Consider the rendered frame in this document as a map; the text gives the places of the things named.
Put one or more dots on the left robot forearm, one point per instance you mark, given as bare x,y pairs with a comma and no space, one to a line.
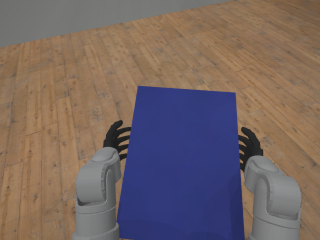
95,197

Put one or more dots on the carton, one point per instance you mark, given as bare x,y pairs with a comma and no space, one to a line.
182,175

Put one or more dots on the left robot hand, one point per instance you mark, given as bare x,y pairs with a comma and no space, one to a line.
113,141

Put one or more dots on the right robot forearm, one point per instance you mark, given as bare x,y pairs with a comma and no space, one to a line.
277,201

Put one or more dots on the right robot hand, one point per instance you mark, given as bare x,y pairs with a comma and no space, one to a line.
252,147

